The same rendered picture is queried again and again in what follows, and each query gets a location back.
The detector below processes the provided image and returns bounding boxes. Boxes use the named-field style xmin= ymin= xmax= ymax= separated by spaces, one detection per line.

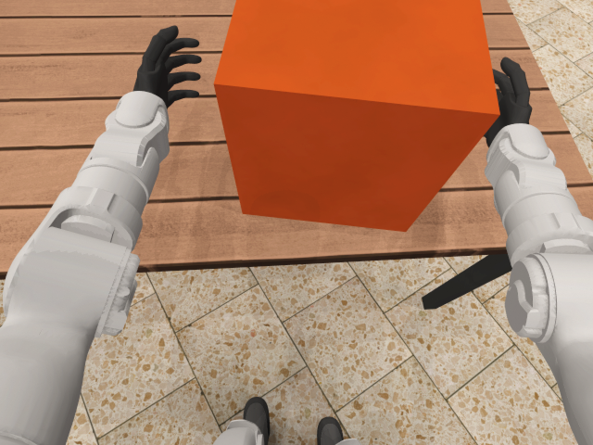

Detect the left robot shin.
xmin=226 ymin=419 xmax=261 ymax=434

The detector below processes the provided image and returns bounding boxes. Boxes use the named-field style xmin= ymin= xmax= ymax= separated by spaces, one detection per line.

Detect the robot right forearm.
xmin=485 ymin=123 xmax=593 ymax=267

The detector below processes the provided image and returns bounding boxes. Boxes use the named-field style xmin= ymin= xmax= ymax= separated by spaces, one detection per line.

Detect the left robot upper arm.
xmin=0 ymin=226 xmax=140 ymax=445

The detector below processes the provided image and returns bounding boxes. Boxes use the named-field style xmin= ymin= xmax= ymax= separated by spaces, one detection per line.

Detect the carton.
xmin=214 ymin=0 xmax=500 ymax=232

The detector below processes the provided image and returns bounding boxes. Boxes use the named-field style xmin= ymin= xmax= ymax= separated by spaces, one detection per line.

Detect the right robot upper arm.
xmin=505 ymin=253 xmax=593 ymax=445

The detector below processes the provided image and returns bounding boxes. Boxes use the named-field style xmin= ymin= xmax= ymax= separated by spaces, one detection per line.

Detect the left robot hand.
xmin=133 ymin=25 xmax=202 ymax=110

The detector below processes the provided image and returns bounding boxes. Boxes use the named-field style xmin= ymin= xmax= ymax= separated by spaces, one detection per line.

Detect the right robot hand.
xmin=484 ymin=57 xmax=532 ymax=147

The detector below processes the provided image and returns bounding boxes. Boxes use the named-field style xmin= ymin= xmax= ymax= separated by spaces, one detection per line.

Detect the table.
xmin=0 ymin=0 xmax=593 ymax=310

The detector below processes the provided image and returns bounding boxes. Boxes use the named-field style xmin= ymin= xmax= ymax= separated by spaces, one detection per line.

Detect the robot left forearm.
xmin=3 ymin=91 xmax=170 ymax=317

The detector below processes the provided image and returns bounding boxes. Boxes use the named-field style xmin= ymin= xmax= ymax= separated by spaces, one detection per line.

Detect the left robot foot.
xmin=243 ymin=397 xmax=270 ymax=445

